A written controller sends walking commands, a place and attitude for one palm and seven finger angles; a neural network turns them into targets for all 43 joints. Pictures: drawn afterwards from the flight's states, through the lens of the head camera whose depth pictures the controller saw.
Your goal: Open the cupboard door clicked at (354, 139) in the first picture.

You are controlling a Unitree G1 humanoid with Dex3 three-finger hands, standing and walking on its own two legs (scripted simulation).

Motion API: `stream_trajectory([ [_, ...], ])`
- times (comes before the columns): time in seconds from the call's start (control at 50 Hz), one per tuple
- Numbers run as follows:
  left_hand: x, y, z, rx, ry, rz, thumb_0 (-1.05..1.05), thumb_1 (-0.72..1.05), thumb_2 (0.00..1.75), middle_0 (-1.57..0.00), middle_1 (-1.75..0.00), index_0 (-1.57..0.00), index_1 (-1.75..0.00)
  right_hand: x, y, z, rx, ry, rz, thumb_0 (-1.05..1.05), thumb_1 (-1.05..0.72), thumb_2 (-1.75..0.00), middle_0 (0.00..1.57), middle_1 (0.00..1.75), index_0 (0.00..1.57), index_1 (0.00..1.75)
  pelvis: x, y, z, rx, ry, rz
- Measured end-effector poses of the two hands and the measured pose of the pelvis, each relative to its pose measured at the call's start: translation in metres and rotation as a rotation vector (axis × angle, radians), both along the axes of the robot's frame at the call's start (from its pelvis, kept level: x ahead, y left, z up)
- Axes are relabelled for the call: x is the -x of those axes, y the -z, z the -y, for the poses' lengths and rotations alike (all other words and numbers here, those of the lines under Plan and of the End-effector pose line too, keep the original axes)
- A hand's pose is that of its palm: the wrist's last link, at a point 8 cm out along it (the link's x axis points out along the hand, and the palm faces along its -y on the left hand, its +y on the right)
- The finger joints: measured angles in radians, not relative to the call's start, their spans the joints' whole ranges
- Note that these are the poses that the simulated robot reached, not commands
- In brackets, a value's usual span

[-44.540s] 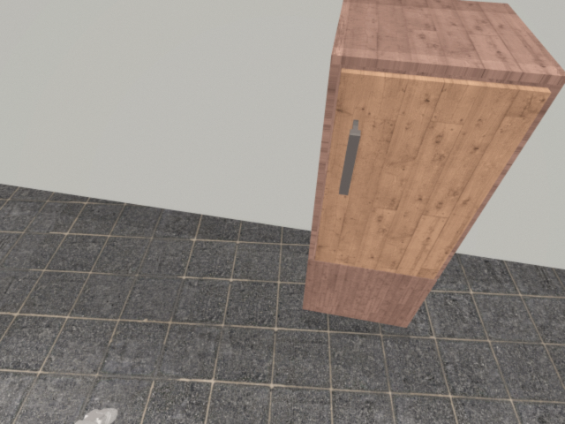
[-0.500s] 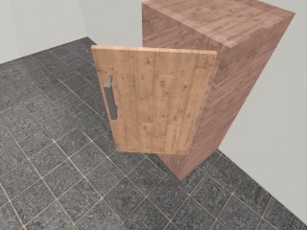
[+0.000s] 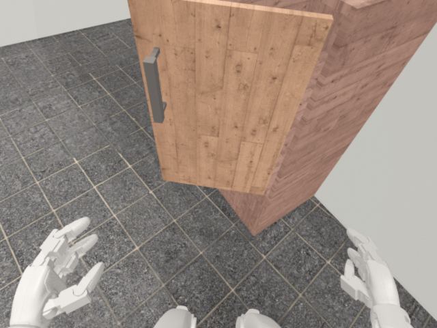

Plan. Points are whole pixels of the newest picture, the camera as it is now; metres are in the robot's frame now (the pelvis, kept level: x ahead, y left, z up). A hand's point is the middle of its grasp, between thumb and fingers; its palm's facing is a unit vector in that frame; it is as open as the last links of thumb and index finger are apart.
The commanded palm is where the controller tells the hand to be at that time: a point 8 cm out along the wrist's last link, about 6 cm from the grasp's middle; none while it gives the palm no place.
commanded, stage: raise the hand with hooked fingers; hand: left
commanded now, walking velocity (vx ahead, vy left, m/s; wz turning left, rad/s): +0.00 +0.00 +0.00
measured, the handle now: (157, 87) +0.56 +0.20 +0.10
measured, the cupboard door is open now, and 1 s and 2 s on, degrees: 48 48 48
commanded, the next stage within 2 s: move the hooked fingers beside the handle in 1.60 s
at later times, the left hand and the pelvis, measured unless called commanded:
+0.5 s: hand (71, 226) +0.24 +0.26 +0.07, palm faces +0.00 -1.00 -0.05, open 12.1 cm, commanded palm +0.22 +0.31 +0.08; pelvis +0.00 +0.02 +0.02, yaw -1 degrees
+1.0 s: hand (34, 181) +0.29 +0.32 +0.11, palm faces +0.02 -1.00 -0.04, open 13.9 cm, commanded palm +0.27 +0.37 +0.12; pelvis +0.01 +0.06 +0.04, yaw +0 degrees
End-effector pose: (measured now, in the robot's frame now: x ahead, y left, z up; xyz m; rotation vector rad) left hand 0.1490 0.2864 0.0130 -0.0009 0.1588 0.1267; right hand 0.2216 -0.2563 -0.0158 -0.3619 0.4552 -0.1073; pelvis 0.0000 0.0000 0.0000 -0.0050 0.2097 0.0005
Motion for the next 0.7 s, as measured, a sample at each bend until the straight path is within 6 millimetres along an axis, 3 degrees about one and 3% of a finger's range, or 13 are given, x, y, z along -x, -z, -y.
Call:
stream_trajectory([
  [0.06, -0.003, -0.028, -0.001, -0.065, -0.017, 0.142, 0.01, 0.44, 0.7, -0.23, -0.59, -0.24, -0.59, 0.004, 0.017, -0.011, -0.019, -0.027, -0.052, 0.01, -0.91, -0.9, 0.2, 0.3, 0.2, 0.3, 0.001, 0.003, 0.003, 0.018, -0.018, 0.003],
  [0.12, -0.024, -0.049, 0.006, -0.107, 0.082, 0.233, 0.01, 0.37, 0.67, -0.23, -0.64, -0.24, -0.64, 0.017, 0.038, -0.026, -0.068, -0.039, -0.108, 0.01, -0.91, -0.9, 0.2, 0.3, 0.2, 0.3, 0.005, 0.004, 0.003, 0.032, -0.03, 0.005],
  [0.2, -0.061, -0.048, 0.01, -0.092, 0.231, 0.131, 0.01, 0.28, 0.63, -0.24, -0.7, -0.25, -0.7, 0.046, 0.057, -0.039, -0.153, 0.013, -0.188, 0.01, -0.9, -0.9, 0.2, 0.3, 0.2, 0.3, 0.009, 0.0, 0.004, 0.023, -0.015, 0.002],
  [0.28, -0.077, -0.044, -0.002, -0.027, 0.207, 0.005, 0.01, 0.19, 0.59, -0.25, -0.76, -0.26, -0.76, 0.077, 0.058, -0.039, -0.19, 0.083, -0.247, 0.02, -0.9, -0.9, 0.2, 0.3, 0.2, 0.3, 0.006, -0.01, 0.001, 0.012, 0.005, -0.001],
  [0.4, -0.073, -0.068, -0.023, -0.058, 0.081, 0.106, 0.0, 0.05, 0.53, -0.26, -0.85, -0.27, -0.85, 0.103, 0.05, -0.024, -0.14, 0.129, -0.295, 0.02, -0.9, -0.9, 0.21, 0.3, 0.2, 0.3, -0.001, -0.019, -0.009, 0.009, 0.017, -0.002],
  [0.56, -0.081, -0.054, -0.029, -0.03, 0.166, 0.066, 0.0, -0.14, 0.45, -0.27, -0.97, -0.28, -0.97, 0.089, 0.033, -0.015, -0.048, 0.136, -0.256, 0.02, -0.9, -0.9, 0.2, 0.3, 0.2, 0.3, -0.003, -0.021, -0.025, 0.025, 0.008, 0.012],
  [0.7, -0.098, -0.084, -0.05, -0.053, 0.128, 0.176, 0.0, -0.3, 0.38, -0.28, -1.07, -0.29, -1.07, 0.058, 0.01, -0.04, -0.054, 0.092, -0.154, 0.02, -0.91, -0.9, 0.2, 0.3, 0.2, 0.3, -0.01, -0.028, -0.036, 0.036, 0.007, 0.044],
])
